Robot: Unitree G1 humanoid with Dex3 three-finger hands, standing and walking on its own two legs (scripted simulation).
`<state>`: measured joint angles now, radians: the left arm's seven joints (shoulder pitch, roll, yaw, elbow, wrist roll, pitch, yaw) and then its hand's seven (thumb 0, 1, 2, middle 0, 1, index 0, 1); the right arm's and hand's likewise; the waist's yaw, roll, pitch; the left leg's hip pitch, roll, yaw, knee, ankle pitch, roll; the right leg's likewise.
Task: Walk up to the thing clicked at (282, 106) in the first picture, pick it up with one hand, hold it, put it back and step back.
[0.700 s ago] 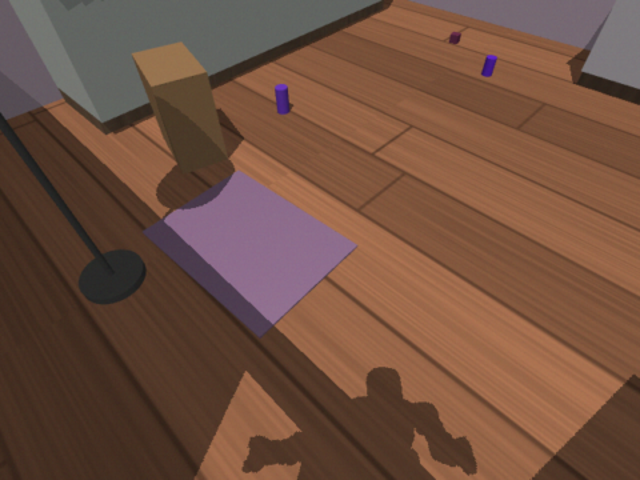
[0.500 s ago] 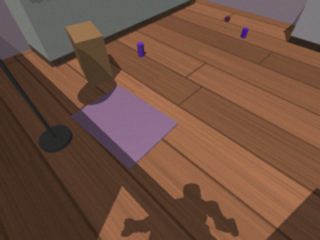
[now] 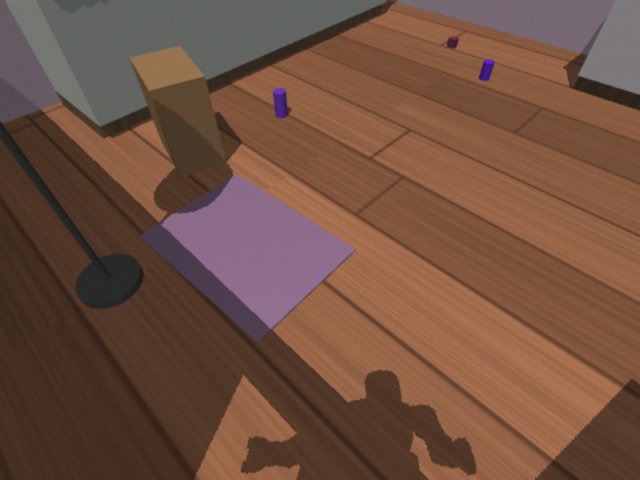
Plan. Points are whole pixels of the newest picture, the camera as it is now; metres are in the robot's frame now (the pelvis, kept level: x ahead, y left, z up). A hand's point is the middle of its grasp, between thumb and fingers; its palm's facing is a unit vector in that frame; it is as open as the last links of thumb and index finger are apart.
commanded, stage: stand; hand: left
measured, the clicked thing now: (280, 103) +2.17 +0.28 -0.71
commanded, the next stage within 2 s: walk up in 0.42 s
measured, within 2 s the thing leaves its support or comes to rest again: neither
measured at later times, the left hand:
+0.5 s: hand out of the picture +0.07 +0.26 -0.15, palm faces -0.01 -0.95 -0.32, open 7.4 cm
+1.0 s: hand (101, 404) +0.27 +0.37 -0.16, palm faces -0.03 -0.95 -0.30, open 7.4 cm
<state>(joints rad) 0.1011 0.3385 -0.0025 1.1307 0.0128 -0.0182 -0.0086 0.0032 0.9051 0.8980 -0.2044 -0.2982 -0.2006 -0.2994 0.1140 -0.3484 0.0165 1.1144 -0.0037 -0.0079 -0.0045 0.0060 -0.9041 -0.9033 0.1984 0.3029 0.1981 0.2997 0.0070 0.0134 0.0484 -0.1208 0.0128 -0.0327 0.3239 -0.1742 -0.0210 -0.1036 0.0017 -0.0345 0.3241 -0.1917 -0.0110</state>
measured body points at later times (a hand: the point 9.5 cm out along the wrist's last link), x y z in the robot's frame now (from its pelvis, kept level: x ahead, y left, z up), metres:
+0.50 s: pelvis +0.01 +0.00 +0.00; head +0.01 +0.00 +0.45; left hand +0.07 +0.31 -0.13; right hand +0.08 -0.30 -0.14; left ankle +0.00 +0.13 -0.74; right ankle -0.01 -0.11 -0.74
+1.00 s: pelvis +0.19 +0.10 -0.01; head +0.18 +0.12 +0.44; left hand +0.27 +0.42 -0.13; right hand +0.25 -0.23 -0.10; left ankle +0.17 +0.21 -0.75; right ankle +0.24 -0.06 -0.68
